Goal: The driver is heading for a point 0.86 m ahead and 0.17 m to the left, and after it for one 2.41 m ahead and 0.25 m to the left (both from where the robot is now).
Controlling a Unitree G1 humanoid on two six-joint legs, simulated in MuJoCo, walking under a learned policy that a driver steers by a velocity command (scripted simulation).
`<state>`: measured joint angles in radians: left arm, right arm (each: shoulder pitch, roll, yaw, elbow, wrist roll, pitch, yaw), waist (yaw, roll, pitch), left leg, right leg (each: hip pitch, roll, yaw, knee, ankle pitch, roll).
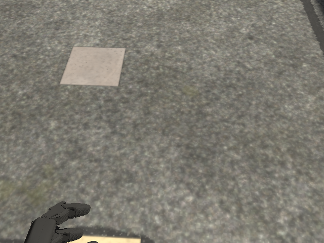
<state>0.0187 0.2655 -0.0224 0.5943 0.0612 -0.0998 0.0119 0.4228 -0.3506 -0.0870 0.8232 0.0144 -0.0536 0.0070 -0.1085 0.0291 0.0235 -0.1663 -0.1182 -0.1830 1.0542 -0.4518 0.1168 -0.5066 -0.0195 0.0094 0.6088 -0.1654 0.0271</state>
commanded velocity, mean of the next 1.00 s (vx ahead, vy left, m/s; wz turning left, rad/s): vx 1.00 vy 0.00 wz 0.58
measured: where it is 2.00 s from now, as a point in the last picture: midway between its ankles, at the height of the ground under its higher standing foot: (63, 36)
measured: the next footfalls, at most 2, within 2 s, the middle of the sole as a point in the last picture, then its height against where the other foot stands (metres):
left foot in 0.40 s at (129, 230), level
right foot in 0.80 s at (111, 140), level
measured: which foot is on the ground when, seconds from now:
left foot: up 0.00-0.38, down 0.40-0.82, up 0.84-1.00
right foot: down 0.00-0.38, up 0.40-0.78, down 0.80-1.00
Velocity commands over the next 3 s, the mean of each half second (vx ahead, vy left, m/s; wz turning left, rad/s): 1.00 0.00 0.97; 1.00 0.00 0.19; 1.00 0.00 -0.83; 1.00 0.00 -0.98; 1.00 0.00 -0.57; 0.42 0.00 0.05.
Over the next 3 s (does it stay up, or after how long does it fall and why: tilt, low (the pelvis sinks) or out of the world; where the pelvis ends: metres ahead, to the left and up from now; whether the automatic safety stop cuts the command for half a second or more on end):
stays up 2.46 0.06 0.00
